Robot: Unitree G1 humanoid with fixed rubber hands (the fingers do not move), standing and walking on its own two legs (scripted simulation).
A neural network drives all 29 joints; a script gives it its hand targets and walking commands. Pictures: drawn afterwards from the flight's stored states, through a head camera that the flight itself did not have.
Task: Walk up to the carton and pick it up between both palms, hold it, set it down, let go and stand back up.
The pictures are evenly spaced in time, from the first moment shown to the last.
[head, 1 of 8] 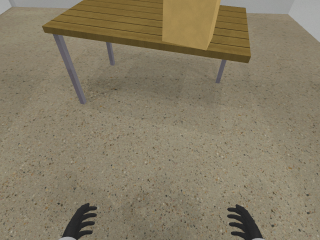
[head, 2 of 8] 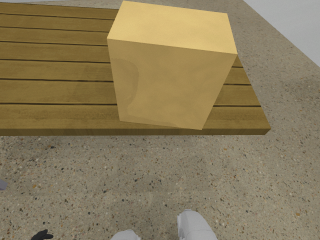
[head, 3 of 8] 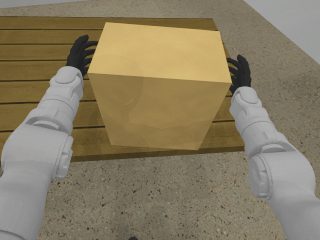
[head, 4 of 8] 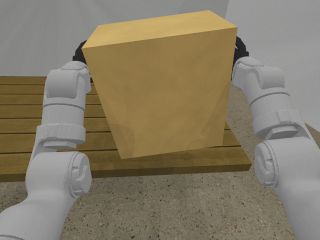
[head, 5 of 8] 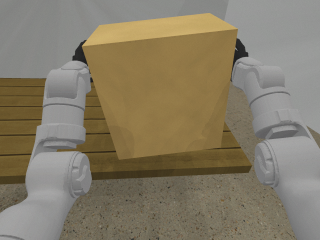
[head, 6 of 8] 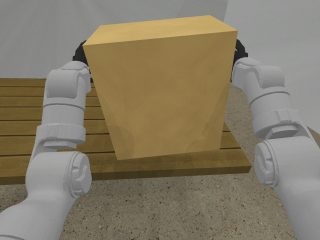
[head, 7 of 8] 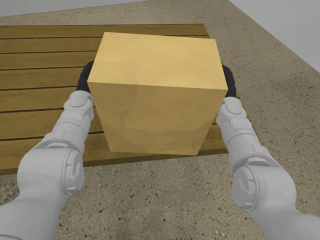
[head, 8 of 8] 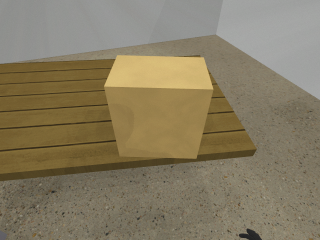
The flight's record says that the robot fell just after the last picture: no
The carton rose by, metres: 0.21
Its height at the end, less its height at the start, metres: +0.00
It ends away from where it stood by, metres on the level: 0.02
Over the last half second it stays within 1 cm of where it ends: yes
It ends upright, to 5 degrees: yes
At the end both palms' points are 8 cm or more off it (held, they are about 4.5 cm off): yes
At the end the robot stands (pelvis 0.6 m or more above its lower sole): yes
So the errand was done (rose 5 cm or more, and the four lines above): yes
